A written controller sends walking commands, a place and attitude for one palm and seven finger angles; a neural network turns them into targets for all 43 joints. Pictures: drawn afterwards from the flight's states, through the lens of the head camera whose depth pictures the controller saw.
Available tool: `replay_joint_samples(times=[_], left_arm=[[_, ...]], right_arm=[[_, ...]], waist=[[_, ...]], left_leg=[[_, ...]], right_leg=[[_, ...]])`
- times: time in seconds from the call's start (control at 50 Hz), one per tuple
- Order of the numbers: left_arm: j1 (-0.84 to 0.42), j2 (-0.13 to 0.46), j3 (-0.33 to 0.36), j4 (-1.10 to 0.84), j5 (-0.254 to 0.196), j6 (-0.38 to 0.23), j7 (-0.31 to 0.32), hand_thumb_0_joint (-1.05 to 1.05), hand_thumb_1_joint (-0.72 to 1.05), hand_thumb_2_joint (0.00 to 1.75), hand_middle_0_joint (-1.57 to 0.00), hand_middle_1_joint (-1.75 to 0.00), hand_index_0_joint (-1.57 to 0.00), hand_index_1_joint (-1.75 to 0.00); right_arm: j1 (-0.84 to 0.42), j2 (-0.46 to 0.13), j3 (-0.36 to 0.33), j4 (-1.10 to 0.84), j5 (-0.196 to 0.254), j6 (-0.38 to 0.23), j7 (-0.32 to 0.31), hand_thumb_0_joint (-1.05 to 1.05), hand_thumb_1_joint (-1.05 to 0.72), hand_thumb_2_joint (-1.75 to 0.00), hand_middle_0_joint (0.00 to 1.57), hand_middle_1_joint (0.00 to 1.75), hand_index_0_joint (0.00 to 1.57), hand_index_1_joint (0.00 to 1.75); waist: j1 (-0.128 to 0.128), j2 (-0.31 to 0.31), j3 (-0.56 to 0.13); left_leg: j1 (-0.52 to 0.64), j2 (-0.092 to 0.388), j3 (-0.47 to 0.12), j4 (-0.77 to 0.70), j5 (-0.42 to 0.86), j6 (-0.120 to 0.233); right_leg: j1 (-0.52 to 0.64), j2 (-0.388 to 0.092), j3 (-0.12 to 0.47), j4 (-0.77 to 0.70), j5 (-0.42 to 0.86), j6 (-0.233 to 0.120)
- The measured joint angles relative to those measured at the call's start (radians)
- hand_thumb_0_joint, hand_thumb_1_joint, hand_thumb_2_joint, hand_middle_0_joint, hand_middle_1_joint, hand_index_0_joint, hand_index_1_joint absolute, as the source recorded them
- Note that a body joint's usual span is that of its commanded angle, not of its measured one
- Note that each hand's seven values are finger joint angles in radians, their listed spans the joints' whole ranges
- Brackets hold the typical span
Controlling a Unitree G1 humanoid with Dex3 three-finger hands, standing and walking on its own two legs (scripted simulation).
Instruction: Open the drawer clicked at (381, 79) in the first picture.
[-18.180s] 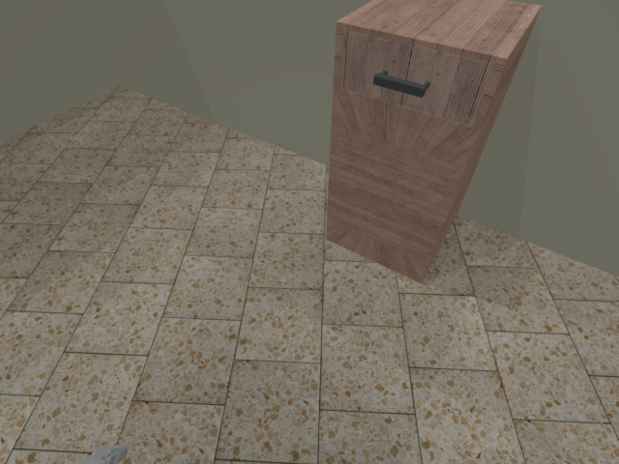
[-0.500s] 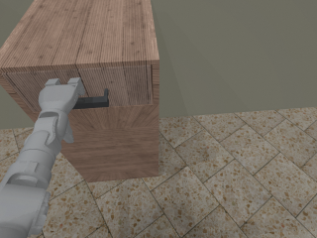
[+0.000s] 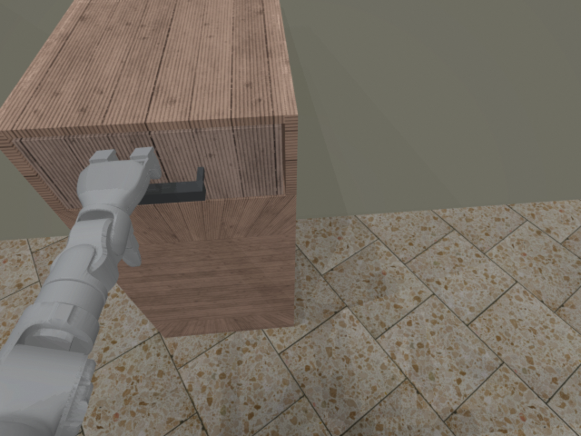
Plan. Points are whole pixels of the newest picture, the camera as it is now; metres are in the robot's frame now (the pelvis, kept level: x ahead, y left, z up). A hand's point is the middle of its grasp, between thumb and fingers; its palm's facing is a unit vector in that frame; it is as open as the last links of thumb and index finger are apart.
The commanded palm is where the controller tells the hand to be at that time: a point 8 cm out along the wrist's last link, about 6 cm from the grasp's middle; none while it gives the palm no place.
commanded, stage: lift the fingers back up to retry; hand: left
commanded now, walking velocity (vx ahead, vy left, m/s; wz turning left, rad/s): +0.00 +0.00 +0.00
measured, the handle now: (162, 184) +0.49 +0.22 +0.05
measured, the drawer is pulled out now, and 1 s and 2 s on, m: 0.00 0.00 0.00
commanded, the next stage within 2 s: re-aim the fingers above the handle in 0.56 s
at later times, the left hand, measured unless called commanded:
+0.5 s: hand (112, 181) +0.43 +0.26 +0.11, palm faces +0.03 -0.04 -1.00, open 13.8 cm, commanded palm +0.40 +0.25 +0.16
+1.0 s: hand (116, 188) +0.43 +0.25 +0.10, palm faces -0.02 -0.02 -1.00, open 13.8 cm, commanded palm +0.40 +0.25 +0.16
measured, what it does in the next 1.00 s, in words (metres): stands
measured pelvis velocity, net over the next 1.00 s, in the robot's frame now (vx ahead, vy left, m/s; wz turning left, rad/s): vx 0.02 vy -0.01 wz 0.02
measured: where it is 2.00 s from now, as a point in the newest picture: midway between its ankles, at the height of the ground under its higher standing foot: outside the picture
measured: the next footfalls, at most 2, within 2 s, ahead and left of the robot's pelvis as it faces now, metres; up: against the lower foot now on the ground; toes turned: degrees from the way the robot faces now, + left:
none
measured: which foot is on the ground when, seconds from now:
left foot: down 0.00-1.00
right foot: down 0.00-1.00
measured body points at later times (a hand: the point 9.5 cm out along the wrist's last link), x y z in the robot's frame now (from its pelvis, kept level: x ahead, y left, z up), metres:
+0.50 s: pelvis +0.03 +0.00 +0.02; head +0.06 -0.02 +0.46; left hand +0.42 +0.26 +0.17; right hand +0.16 -0.25 -0.11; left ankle +0.00 +0.08 -0.71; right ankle -0.01 -0.11 -0.71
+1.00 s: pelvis +0.02 -0.01 +0.01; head +0.06 -0.03 +0.46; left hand +0.42 +0.25 +0.16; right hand +0.14 -0.26 -0.12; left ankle +0.00 +0.08 -0.71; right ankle -0.01 -0.11 -0.71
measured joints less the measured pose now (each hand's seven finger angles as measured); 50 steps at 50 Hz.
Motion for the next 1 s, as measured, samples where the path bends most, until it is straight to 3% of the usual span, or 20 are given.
replay_joint_samples(times=[0.2,0.38,0.54,0.64,0.72,0.78,0.9,1.0], left_arm=[[0.053,-0.014,0.007,-0.108,-0.010,-0.005,-0.016,0.00,-0.49,0.30,-0.32,-1.23,-0.32,-1.20],[0.117,-0.012,-0.002,-0.259,-0.052,0.069,-0.077,0.00,-0.49,0.30,-0.33,-1.22,-0.34,-1.21],[0.112,0.003,-0.030,-0.286,-0.072,0.127,-0.175,0.00,-0.49,0.30,-0.32,-1.21,-0.32,-1.20],[0.122,0.003,-0.046,-0.294,-0.070,0.074,-0.229,0.00,-0.49,0.30,-0.32,-1.20,-0.32,-1.20],[0.146,0.000,-0.037,-0.343,-0.067,-0.009,-0.205,0.00,-0.49,0.30,-0.32,-1.20,-0.32,-1.20],[0.136,-0.007,-0.026,-0.342,-0.066,-0.034,-0.159,0.00,-0.49,0.30,-0.32,-1.20,-0.32,-1.20],[0.077,0.003,-0.005,-0.251,-0.044,0.042,-0.106,0.00,-0.49,0.30,-0.32,-1.20,-0.32,-1.20],[0.083,0.012,-0.011,-0.228,-0.065,0.089,-0.152,0.00,-0.49,0.30,-0.32,-1.20,-0.32,-1.20]], right_arm=[[-0.021,0.003,-0.009,0.012,-0.004,-0.007,0.006,0.01,-0.90,-0.89,0.20,0.29,0.20,0.30],[-0.055,-0.005,-0.009,0.011,0.003,-0.001,0.018,0.01,-0.90,-0.89,0.20,0.29,0.20,0.30],[-0.100,-0.010,0.013,-0.003,0.010,0.019,0.018,0.01,-0.90,-0.89,0.20,0.29,0.20,0.30],[-0.116,-0.011,0.013,-0.020,0.002,0.018,0.009,0.01,-0.90,-0.89,0.20,0.29,0.20,0.30],[-0.116,-0.009,-0.001,-0.015,-0.007,0.007,0.002,0.01,-0.90,-0.89,0.20,0.29,0.20,0.30],[-0.117,-0.008,-0.005,0.000,-0.007,0.002,0.003,0.01,-0.90,-0.89,0.20,0.29,0.20,0.30],[-0.109,-0.003,0.005,0.022,-0.003,0.007,0.008,0.01,-0.90,-0.89,0.20,0.29,0.20,0.30],[-0.077,-0.004,0.008,0.023,0.003,0.019,0.007,0.01,-0.90,-0.89,0.20,0.29,0.20,0.30]], waist=[[0.009,0.005,0.015],[0.029,0.020,0.021],[0.047,0.014,0.030],[0.052,0.003,0.048],[0.057,0.004,0.050],[0.060,0.007,0.049],[0.053,0.015,0.047],[0.042,0.022,0.039]], left_leg=[[0.076,-0.007,0.001,-0.050,-0.001,0.005],[0.159,-0.014,0.002,-0.111,0.007,0.007],[0.213,-0.018,-0.010,-0.150,0.020,0.002],[0.209,-0.018,-0.021,-0.146,0.023,-0.002],[0.195,-0.017,-0.025,-0.132,0.019,-0.005],[0.183,-0.017,-0.026,-0.122,0.016,-0.007],[0.164,-0.014,-0.020,-0.121,0.022,-0.011],[0.179,-0.010,-0.017,-0.137,0.028,-0.012]], right_leg=[[0.076,-0.007,0.005,-0.051,0.000,0.005],[0.157,-0.014,0.010,-0.107,0.005,0.008],[0.211,-0.018,0.001,-0.139,0.010,0.003],[0.211,-0.018,-0.011,-0.136,0.009,-0.003],[0.199,-0.016,-0.017,-0.124,0.005,-0.005],[0.186,-0.016,-0.017,-0.112,0.002,-0.007],[0.160,-0.013,-0.012,-0.100,0.005,-0.011],[0.174,-0.010,-0.008,-0.116,0.011,-0.012]])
